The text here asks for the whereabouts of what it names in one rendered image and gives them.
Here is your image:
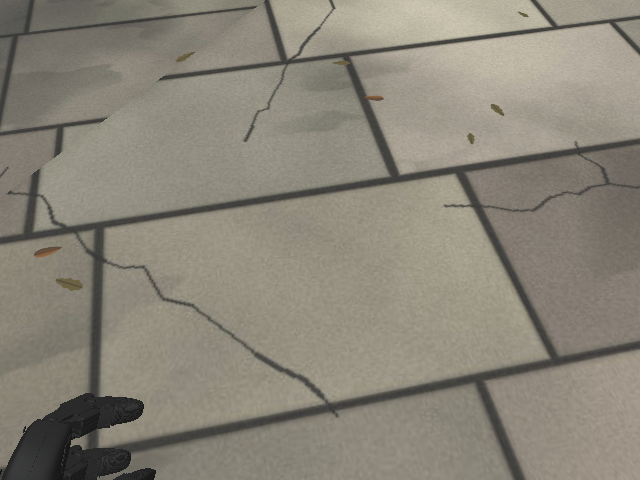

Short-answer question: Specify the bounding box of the robot left hand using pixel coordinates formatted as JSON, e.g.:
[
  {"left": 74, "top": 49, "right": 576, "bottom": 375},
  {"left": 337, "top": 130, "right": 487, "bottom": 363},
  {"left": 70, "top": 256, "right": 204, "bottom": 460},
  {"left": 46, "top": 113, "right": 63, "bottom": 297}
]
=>
[{"left": 0, "top": 393, "right": 156, "bottom": 480}]

